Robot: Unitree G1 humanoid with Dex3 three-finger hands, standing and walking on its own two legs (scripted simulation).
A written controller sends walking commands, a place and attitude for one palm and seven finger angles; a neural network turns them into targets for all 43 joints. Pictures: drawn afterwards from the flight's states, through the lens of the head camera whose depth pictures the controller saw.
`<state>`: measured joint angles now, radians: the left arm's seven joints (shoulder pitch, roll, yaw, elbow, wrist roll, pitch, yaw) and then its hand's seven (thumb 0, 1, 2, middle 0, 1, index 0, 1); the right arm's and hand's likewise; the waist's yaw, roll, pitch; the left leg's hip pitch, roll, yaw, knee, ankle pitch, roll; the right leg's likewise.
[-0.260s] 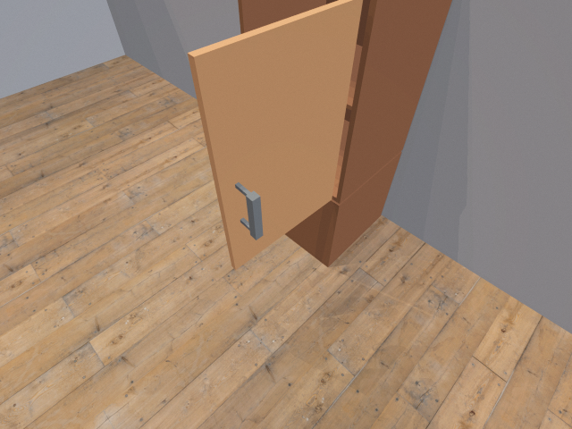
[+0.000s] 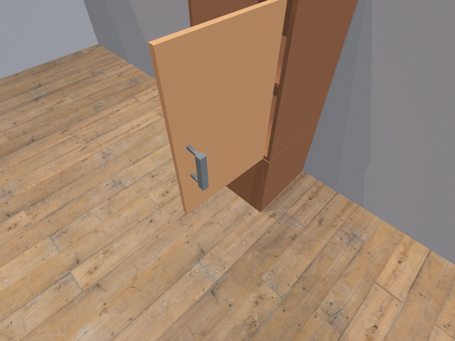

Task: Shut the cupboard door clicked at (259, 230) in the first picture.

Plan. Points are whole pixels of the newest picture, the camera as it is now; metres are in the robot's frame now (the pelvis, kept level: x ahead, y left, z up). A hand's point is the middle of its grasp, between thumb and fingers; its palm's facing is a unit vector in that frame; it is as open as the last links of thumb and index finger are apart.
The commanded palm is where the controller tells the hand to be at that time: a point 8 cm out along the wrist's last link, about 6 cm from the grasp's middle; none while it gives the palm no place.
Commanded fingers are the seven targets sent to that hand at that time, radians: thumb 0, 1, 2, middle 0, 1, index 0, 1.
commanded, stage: stand and wait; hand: left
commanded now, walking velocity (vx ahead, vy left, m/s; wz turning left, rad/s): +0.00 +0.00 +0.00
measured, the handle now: (197, 167) +0.57 +0.12 -0.11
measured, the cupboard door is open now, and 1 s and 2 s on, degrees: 87 87 87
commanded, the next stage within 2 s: look at it before walking up in 0.02 s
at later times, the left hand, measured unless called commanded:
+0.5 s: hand out of the picture +0.00 +0.18 -0.17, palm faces +0.03 -0.98 -0.21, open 7.4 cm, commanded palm none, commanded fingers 0.00 0.90 0.90 -0.20 -0.30 -0.20 -0.30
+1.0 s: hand out of the picture +0.03 +0.19 -0.18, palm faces -0.07 -0.97 -0.22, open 7.4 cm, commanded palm none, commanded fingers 0.00 0.90 0.90 -0.20 -0.30 -0.20 -0.30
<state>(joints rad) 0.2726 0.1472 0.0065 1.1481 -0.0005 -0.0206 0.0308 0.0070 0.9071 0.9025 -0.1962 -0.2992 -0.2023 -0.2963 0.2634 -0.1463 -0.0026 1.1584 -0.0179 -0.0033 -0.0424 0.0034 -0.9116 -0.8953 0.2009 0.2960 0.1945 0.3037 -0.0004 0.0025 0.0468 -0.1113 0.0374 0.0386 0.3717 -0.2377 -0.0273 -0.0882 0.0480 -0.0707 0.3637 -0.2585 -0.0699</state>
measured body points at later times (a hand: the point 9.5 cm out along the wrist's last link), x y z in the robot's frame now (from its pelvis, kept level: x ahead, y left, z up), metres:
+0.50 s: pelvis +0.00 +0.00 +0.00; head +0.02 +0.00 +0.45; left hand +0.00 +0.23 -0.16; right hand -0.01 -0.23 -0.16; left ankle -0.02 +0.14 -0.74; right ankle -0.04 -0.07 -0.74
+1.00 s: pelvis -0.01 +0.00 -0.01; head +0.03 -0.01 +0.44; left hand +0.03 +0.24 -0.17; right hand -0.01 -0.24 -0.17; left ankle -0.02 +0.14 -0.74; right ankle -0.04 -0.07 -0.74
